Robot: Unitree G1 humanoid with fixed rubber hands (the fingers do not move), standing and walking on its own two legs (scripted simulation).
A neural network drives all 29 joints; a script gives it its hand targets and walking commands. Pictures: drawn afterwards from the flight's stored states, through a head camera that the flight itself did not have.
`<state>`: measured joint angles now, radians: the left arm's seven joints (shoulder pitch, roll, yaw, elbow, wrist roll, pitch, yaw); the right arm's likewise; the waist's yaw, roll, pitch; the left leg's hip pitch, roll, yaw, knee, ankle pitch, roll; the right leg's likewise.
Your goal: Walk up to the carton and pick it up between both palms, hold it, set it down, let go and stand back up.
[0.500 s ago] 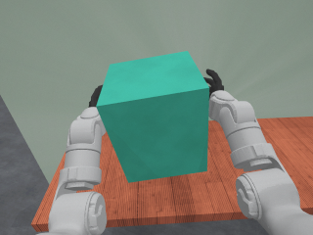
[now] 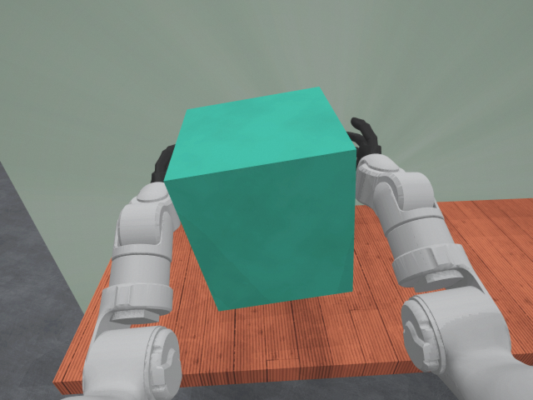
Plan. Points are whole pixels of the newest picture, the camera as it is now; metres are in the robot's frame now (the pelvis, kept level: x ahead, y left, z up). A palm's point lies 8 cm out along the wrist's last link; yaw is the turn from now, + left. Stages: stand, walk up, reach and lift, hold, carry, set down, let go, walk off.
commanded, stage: hold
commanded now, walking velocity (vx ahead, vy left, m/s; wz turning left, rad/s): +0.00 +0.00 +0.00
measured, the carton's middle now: (268, 199) +0.37 +0.01 +0.19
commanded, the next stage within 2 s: none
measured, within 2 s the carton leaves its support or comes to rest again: neither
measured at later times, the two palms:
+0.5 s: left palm (164, 192) +0.36 +0.16 +0.21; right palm (367, 166) +0.37 -0.14 +0.24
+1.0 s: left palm (164, 192) +0.36 +0.16 +0.21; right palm (367, 166) +0.37 -0.14 +0.24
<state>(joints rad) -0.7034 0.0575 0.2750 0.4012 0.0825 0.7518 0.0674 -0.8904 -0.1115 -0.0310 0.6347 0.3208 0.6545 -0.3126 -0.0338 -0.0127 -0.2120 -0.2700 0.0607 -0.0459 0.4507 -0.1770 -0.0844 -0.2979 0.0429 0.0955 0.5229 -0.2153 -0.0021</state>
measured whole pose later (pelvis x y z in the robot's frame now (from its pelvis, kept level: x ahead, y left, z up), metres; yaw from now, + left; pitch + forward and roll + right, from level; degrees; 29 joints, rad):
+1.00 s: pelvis +0.00 +0.00 +0.00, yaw +0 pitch +0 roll +1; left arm -0.70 0.06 0.28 0.40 0.09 0.75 0.07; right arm -0.89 -0.11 -0.03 0.63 0.32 0.65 -0.31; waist -0.03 -0.01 -0.21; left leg -0.27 0.06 -0.05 0.45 -0.18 -0.08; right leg -0.30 0.04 0.10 0.52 -0.21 0.00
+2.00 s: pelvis +0.00 +0.00 +0.00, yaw +0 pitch -1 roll +1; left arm -0.70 0.06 0.28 0.40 0.09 0.75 0.07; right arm -0.89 -0.11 -0.03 0.63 0.32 0.65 -0.31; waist -0.04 -0.01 -0.21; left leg -0.27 0.06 -0.05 0.45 -0.18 -0.08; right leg -0.30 0.04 0.10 0.52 -0.21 0.00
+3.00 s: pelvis +0.00 +0.00 +0.00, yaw +0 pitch -1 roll +1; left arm -0.70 0.06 0.28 0.40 0.09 0.75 0.07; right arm -0.89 -0.11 -0.03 0.63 0.32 0.65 -0.31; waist -0.04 -0.01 -0.21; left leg -0.27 0.06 -0.05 0.45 -0.18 -0.08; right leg -0.30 0.04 0.10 0.52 -0.21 0.00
